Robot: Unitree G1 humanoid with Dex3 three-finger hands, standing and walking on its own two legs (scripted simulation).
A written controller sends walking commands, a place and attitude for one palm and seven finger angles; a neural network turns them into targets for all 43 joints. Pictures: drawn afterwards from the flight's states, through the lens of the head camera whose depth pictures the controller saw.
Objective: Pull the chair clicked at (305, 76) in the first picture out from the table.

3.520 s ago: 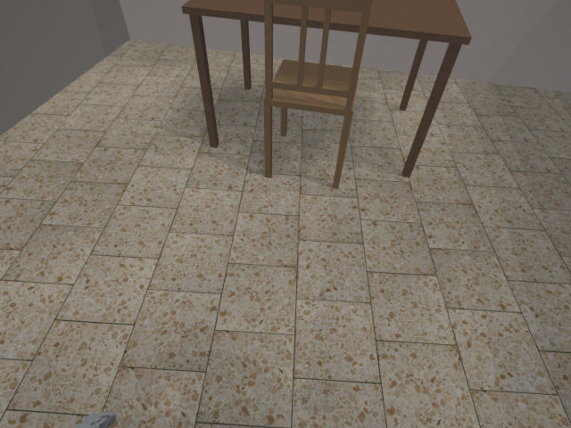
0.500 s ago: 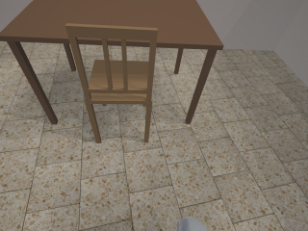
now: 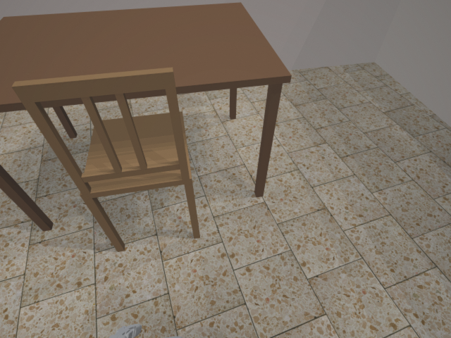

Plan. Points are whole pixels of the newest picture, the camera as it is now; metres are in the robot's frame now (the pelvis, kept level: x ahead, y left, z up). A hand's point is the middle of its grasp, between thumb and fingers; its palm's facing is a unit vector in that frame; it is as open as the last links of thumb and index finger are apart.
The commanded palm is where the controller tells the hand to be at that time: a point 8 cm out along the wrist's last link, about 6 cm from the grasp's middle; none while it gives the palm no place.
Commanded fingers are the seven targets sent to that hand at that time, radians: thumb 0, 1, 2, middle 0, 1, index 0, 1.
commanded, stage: turn to face it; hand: left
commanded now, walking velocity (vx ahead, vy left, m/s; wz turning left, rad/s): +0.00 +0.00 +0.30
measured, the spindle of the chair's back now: (104, 137) +0.67 +0.38 -0.07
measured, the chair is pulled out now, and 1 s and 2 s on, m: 0.00 0.00 0.00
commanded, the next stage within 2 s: take the last steps up to it in 0.18 s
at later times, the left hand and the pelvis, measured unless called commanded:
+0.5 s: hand out of the picture +0.00 +0.20 -0.17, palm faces +0.15 -0.96 -0.24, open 7.4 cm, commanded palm none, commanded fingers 0.00 0.90 0.90 -0.20 -0.30 -0.20 -0.30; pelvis +0.03 +0.00 +0.00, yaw +6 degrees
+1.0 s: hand out of the picture +0.05 +0.20 -0.18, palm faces +0.22 -0.97 -0.12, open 7.4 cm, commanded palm none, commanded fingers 0.00 0.90 0.90 -0.20 -0.30 -0.20 -0.30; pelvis +0.14 +0.05 +0.00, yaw +8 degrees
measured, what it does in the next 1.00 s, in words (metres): walks ahead: left foot, then right foot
